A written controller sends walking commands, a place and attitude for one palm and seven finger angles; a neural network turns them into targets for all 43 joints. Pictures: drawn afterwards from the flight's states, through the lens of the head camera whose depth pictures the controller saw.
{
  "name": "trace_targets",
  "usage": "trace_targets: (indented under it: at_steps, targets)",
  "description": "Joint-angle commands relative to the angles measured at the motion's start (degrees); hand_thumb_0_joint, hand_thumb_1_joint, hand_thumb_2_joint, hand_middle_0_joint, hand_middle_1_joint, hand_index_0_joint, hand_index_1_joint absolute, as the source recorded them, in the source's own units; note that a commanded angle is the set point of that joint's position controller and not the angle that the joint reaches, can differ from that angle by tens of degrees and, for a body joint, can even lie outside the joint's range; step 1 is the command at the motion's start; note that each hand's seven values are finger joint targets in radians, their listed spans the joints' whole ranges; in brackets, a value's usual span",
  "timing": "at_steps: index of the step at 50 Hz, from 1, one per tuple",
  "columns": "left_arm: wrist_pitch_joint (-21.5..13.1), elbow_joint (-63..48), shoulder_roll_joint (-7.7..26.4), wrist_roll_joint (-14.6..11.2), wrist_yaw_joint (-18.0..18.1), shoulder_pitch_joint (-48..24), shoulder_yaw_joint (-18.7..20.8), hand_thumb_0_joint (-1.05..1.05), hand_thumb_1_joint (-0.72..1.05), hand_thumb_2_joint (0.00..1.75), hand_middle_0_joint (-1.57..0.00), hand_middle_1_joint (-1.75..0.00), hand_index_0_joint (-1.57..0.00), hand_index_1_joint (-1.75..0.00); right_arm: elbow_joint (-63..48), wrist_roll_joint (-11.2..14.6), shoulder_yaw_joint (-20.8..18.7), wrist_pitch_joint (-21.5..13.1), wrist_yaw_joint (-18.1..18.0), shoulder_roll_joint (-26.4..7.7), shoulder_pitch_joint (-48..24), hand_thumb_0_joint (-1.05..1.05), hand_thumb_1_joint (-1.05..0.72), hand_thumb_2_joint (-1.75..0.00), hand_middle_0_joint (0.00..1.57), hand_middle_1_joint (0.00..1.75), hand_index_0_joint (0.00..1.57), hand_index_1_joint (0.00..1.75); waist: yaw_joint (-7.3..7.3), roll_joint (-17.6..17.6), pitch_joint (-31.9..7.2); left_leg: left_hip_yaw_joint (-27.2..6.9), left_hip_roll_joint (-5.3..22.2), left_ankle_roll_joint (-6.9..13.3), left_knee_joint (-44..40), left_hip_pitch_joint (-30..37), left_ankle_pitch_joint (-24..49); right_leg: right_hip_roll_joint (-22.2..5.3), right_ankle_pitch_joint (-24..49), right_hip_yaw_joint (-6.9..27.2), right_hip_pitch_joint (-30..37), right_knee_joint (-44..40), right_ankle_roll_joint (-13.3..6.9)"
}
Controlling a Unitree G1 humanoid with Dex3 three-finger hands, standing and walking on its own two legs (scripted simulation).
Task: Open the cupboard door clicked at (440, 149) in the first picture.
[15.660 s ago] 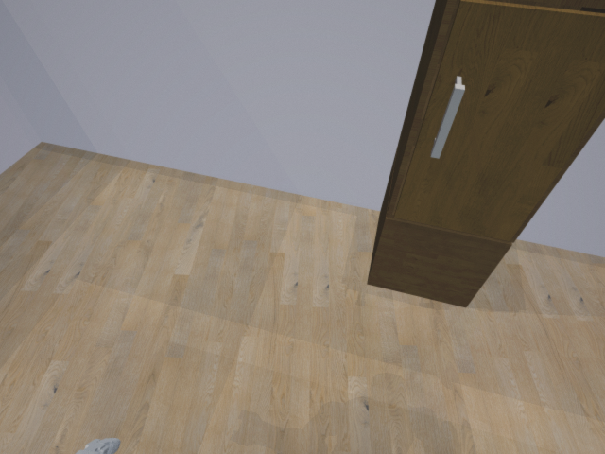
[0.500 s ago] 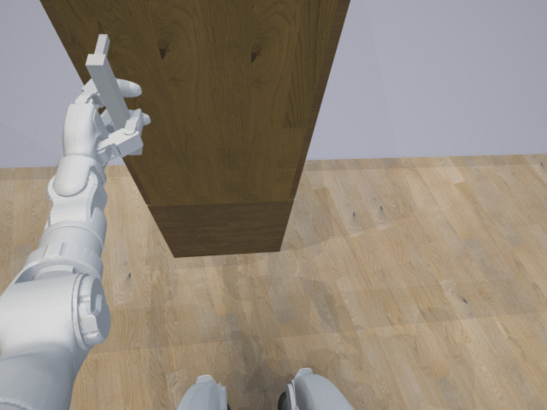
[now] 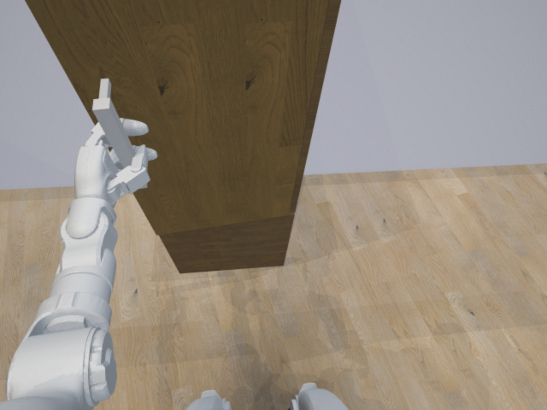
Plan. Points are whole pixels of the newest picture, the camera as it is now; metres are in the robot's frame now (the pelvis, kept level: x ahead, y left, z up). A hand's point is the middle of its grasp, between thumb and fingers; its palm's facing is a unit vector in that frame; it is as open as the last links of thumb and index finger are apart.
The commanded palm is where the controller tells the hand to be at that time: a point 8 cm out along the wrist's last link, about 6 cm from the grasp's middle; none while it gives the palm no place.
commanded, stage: pull the door open along its arc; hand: left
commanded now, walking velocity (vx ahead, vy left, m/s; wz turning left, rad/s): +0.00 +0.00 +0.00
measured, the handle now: (124, 139) +0.50 +0.20 +0.08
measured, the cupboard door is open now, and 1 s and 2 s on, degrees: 6 49 50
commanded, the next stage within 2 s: open thumb and fingers to let go in 0.72 s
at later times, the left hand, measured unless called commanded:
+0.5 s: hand (202, 244) +0.33 +0.08 +0.07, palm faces +0.44 -0.90 +0.00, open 5.8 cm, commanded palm +0.27 +0.10 +0.07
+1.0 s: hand (241, 269) +0.29 +0.03 +0.07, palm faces +0.40 -0.92 -0.05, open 6.5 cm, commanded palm +0.24 +0.07 +0.07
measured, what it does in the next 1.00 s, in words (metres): shifts its weight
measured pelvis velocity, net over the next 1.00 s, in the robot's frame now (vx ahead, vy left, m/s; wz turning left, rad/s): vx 0.00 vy -0.06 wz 0.10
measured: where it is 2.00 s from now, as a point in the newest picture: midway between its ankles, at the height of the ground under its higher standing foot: outside the picture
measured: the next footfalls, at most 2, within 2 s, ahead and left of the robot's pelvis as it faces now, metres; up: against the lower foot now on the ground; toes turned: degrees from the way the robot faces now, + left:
none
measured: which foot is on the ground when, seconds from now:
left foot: down 0.00-1.00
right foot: down 0.00-1.00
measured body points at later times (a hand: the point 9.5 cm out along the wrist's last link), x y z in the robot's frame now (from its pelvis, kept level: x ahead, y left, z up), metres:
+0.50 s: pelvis +0.01 -0.02 +0.01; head +0.05 -0.02 +0.45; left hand +0.30 +0.12 +0.07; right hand +0.20 -0.21 -0.09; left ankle -0.01 +0.10 -0.69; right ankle +0.00 -0.11 -0.69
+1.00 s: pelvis +0.00 -0.06 +0.01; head +0.03 -0.08 +0.46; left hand +0.26 +0.08 +0.07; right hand +0.20 -0.26 -0.09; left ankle -0.01 +0.10 -0.69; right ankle +0.00 -0.11 -0.69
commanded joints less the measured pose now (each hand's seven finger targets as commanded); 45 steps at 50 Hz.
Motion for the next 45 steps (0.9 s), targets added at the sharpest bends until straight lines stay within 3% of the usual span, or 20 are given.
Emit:
trace_targets:
  at_steps: [1, 4, 5, 6, 7, 12, 14, 16, 17, 19, 22, 24, 28, 32, 35, 37, 40, 41, 43, 45]
  targets:
    - [-3.31, -20.38, 7.13, -2.6, -0.86, -5.53, -0.69, 0.0, 0.9, 0.9, -0.4, -1.35, -0.4, -1.35, -7.47, 0.78, -3.81, -2.23, -0.24, -8.57, 1.66, 0.0, -0.9, -0.9, 0.2, 0.3, 0.2, 0.3, 4.44, 0.37, -22.9, -1.48, -2.15, 0.53, -6.39, 14.59, 26.36, 0.18, 29.99, 0.21, 19.07, -4.99, 0.32]
    - [-2.84, -27.24, 4.12, -3.26, 0.18, 0.38, -2.63, 0.0, 0.9, 0.9, -0.4, -1.35, -0.4, -1.35, -8.15, 0.95, -3.91, -2.99, -0.1, -8.01, 0.06, 0.0, -0.9, -0.9, 0.2, 0.3, 0.2, 0.3, 4.99, 1.27, -21.58, -1.42, -1.99, 0.34, -6.94, 16.6, 28.59, -0.12, 30.91, -0.13, 18.95, -5.1, 0.37]
    - [-2.24, -31.64, 1.57, -7.22, 8.52, 1.82, 4.76, 0.0, 0.9, 0.9, -0.4, -1.35, -0.4, -1.35, -8.48, 0.46, -3.96, -3.87, 0.08, -6.15, -2.13, 0.0, -0.9, -0.9, 0.2, 0.3, 0.2, 0.3, 9.92, 0.42, -21.44, -1.08, -2.05, -0.52, -7.61, 14.8, 28.97, -0.09, 29.57, -1.27, 19.86, -5.41, 0.41]
    - [-1.6, -34.52, -3.7, -5.39, 12.69, 5.91, -1.1, 0.0, 0.9, 0.9, -0.4, -1.35, -0.4, -1.35, -8.78, 0.02, -3.79, -4.68, 0.59, -5.92, -2.95, 0.0, -0.9, -0.9, 0.2, 0.3, 0.2, 0.3, 8.17, 2.87, -21.15, -0.87, -2.08, -0.83, -7.52, 16.83, 29.61, -0.13, 29.17, -1.34, 18.93, -5.15, 0.59]
    - [-1.33, -36.88, -4.78, -4.23, 16.47, 8.59, -1.53, 0.0, 0.9, 0.9, -0.4, -1.35, -0.4, -1.35, -8.67, -0.4, -3.79, -5.27, 1.03, -5.76, -2.92, 0.0, -0.9, -0.9, 0.2, 0.3, 0.2, 0.3, 8.37, -0.14, -20.44, -1.47, -1.82, -0.9, -7.28, 16.68, 31.36, -0.16, 29.55, -2.03, 19.2, -4.75, 0.43]
    - [0.54, -47.22, -13.41, 6.55, 32.93, 14.49, -10.68, 0.0, 0.9, 0.9, -0.4, -1.35, -0.4, -1.35, -9.01, -3.07, -4.07, -5.19, 2.5, -4.66, -5.89, 0.0, -0.9, -0.9, 0.2, 0.3, 0.2, 0.3, 7.86, 0.39, -19.99, -1.98, -1.45, -1.27, -6.29, 17.94, 32.46, -1.04, 28.81, -1.9, 17.94, -3.13, 0.19]
    - [2.17, -49.15, -19.3, 10.04, 38.31, 15.85, -15.95, 0.0, 0.9, 0.9, -0.4, -1.35, -0.4, -1.35, -8.99, -3.79, -4.02, -4.86, 2.74, -3.82, -7.56, 0.0, -0.9, -0.9, 0.2, 0.3, 0.2, 0.3, 7.47, 0.67, -19.4, -2.35, -1.43, -1.46, -6.34, 18.53, 30.9, -1.37, 27.14, -2.15, 17.05, -3.15, 0.06]
    - [3.94, -49.86, -22.9, 12.34, 41.23, 15.58, -20.55, 0.0, 0.9, 0.9, -0.4, -1.35, -0.4, -1.35, -9.04, -4.18, -4.15, -4.4, 2.45, -3.81, -8.99, 0.0, -0.9, -0.9, 0.2, 0.3, 0.2, 0.3, 5.99, -2.31, -17.53, -2.48, -1.51, -1.41, -6.37, 18.06, 27.18, -1.56, 25.71, -2.06, 16.78, -4.12, 0.07]
    - [4.43, -50.81, -24.01, 13.64, 41.94, 15.27, -22.61, 0.0, 0.9, 0.9, -0.4, -1.35, -0.4, -1.35, -9.15, -4.41, -4.2, -4.18, 2.04, -3.73, -9.18, 0.0, -0.9, -0.9, 0.2, 0.3, 0.2, 0.3, 5.39, -4.21, -17.78, -2.76, -1.4, -1.24, -6.39, 18.18, 26.5, -1.6, 25.4, -1.96, 17.09, -4.38, 0.03]
    - [5.38, -53.26, -26.85, 15.23, 42.59, 16.46, -26.51, 0.0, 0.9, 0.9, -0.4, -1.35, -0.4, -1.35, -9.63, -4.49, -4.11, -3.85, 1.49, -3.0, -11.04, 0.0, -0.9, -0.9, 0.2, 0.3, 0.2, 0.3, 5.6, -2.58, -18.03, -2.63, -1.53, -1.19, -6.58, 19.38, 25.38, -1.94, 25.02, -1.78, 17.38, -4.63, -0.24]
    - [6.77, -54.48, -30.1, 15.87, 42.43, 20.62, -30.66, 0.0, 0.9, 0.9, -0.4, -1.35, -0.4, -1.35, -10.44, -4.48, -3.74, -3.71, 0.8, -2.29, -12.41, 0.0, -0.9, -0.9, 0.2, 0.3, 0.2, 0.3, 5.43, -5.44, -16.33, -2.88, -1.63, -0.93, -6.84, 19.21, 23.85, -2.17, 24.82, -1.8, 18.55, -5.84, -0.28]
    - [7.01, -56.53, -31.5, 15.93, 42.34, 21.86, -32.74, 0.0, 0.9, 0.9, -0.4, -1.35, -0.4, -1.35, -10.8, -4.25, -3.37, -3.97, 0.5, -1.64, -13.94, 0.0, -0.9, -0.9, 0.2, 0.3, 0.2, 0.3, 5.5, -4.29, -14.98, -2.79, -2.0, -0.79, -6.98, 19.21, 21.75, -2.6, 24.13, -1.37, 18.67, -6.6, -0.2]
    - [7.86, -60.03, -34.2, 15.44, 41.72, 30.99, -36.17, 0.0, 0.9, 0.9, -0.4, -1.35, -0.4, -1.35, -11.98, -3.91, -2.59, -4.73, 0.68, -0.68, -15.86, 0.0, -0.9, -0.9, 0.2, 0.3, 0.2, 0.3, 6.35, -3.32, -13.72, -3.18, -2.24, -0.77, -7.21, 19.28, 21.25, -2.89, 24.62, -1.39, 19.99, -7.15, -0.3]
    - [9.68, -64.9, -35.96, 14.36, 41.22, 39.88, -38.52, 0.0, 0.9, 0.9, -0.4, -1.35, -0.4, -1.35, -13.21, -3.4, -1.99, -5.75, 1.16, 0.0, -17.28, 0.0, -0.9, -0.9, 0.2, 0.3, 0.2, 0.3, 7.13, -4.26, -13.46, -3.41, -2.72, -0.9, -7.24, 19.19, 20.47, -3.49, 27.1, -1.03, 22.6, -8.06, 0.11]
    - [11.17, -68.62, -35.76, 12.99, 40.78, 48.17, -37.84, 0.0, 0.9, 0.9, -0.4, -1.35, -0.4, -1.35, -13.89, -3.3, -1.55, -6.16, 1.43, 0.57, -18.53, 0.0, -0.9, -0.9, 0.2, 0.3, 0.2, 0.3, 8.17, -5.0, -13.37, -3.08, -3.16, -1.2, -7.49, 18.95, 19.37, -4.15, 29.87, -0.34, 24.76, -8.99, 0.82]
    - [12.02, -67.52, -34.35, 12.81, 41.28, 46.18, -36.27, 0.0, 0.9, 0.9, -0.4, -1.35, -0.4, -1.35, -13.4, -3.29, -1.21, -6.18, 1.2, 0.31, -18.8, 0.0, -0.9, -0.9, 0.2, 0.3, 0.2, 0.3, 7.76, -5.66, -9.94, -3.4, -3.41, -1.28, -7.48, 17.65, 17.52, -4.37, 27.76, -0.05, 23.43, -9.98, 0.88]
    - [11.81, -64.2, -32.3, 13.62, 43.21, 38.28, -33.3, 0.0, 0.9, 0.9, -0.4, -1.35, -0.4, -1.35, -12.08, -3.93, -1.06, -6.36, 0.49, 0.24, -19.33, 0.0, -0.9, -0.9, 0.2, 0.3, 0.2, 0.3, 7.13, -5.46, -7.5, -3.42, -4.02, -1.34, -6.55, 16.24, 13.39, -5.09, 20.51, 1.88, 19.61, -11.81, 1.35]
    - [11.36, -62.27, -30.33, 13.7, 44.09, 32.43, -31.11, 0.0, 0.9, 0.9, -0.4, -1.35, -0.4, -1.35, -11.1, -4.15, -0.98, -6.39, -0.02, 0.04, -19.46, 0.0, -0.9, -0.9, 0.2, 0.3, 0.2, 0.3, 6.41, -6.24, -6.95, -3.55, -4.19, -1.23, -6.01, 15.35, 12.09, -5.57, 18.23, 3.0, 18.34, -12.57, 1.68]
    - [10.65, -61.26, -29.75, 13.87, 44.55, 31.19, -30.14, 0.0, 0.76, 0.84, -0.39, -1.34, -0.39, -1.34, -10.69, -4.4, -1.37, -6.85, -0.54, 0.24, -19.4, 0.0, -0.9, -0.9, 0.2, 0.3, 0.2, 0.3, 7.11, -7.67, -9.11, -3.68, -4.42, -1.26, -5.7, 14.95, 11.93, -6.34, 17.96, 5.07, 19.9, -13.42, 2.11]
    - [10.29, -59.4, -31.37, 13.56, 43.74, 32.83, -31.39, 0.0, 0.62, 0.78, -0.38, -1.32, -0.38, -1.32, -10.62, -4.24, -1.35, -7.09, -0.57, 0.35, -18.74, 0.0, -0.9, -0.9, 0.2, 0.3, 0.2, 0.3, 7.01, -8.16, -9.51, -3.65, -4.48, -1.27, -5.99, 14.83, 12.3, -6.74, 20.4, 5.39, 20.97, -13.51, 2.39]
